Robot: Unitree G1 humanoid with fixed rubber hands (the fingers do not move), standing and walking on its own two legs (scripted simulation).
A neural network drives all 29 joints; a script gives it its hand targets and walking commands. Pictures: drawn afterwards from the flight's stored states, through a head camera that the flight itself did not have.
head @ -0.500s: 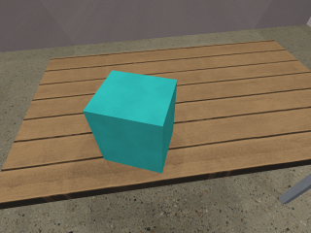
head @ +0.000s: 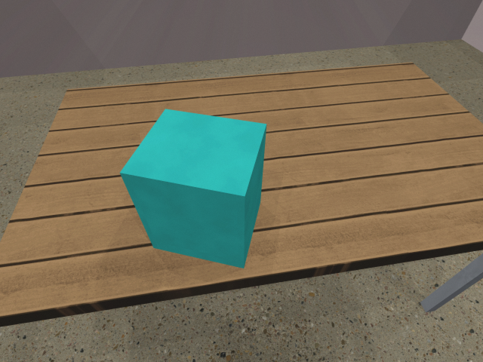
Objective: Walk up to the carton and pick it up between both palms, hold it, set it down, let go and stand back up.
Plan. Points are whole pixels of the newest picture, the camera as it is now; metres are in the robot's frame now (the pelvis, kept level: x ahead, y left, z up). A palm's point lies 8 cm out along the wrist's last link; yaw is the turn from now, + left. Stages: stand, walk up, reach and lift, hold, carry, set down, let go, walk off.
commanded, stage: reach and lift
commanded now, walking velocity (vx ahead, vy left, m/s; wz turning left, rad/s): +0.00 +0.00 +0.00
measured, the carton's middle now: (205, 190) +0.43 +0.08 +0.03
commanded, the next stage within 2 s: none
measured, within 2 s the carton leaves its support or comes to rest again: neither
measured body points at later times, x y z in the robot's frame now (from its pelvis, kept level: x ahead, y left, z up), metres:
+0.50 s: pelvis -0.01 -0.02 -0.01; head +0.03 +0.00 +0.44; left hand +0.14 +0.25 -0.10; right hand +0.14 -0.22 -0.11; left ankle -0.05 +0.11 -0.72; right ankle +0.06 -0.11 -0.72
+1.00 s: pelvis +0.01 +0.02 +0.02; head +0.02 +0.04 +0.47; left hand +0.17 +0.27 -0.05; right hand +0.16 -0.18 -0.06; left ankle -0.05 +0.11 -0.72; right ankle +0.06 -0.11 -0.72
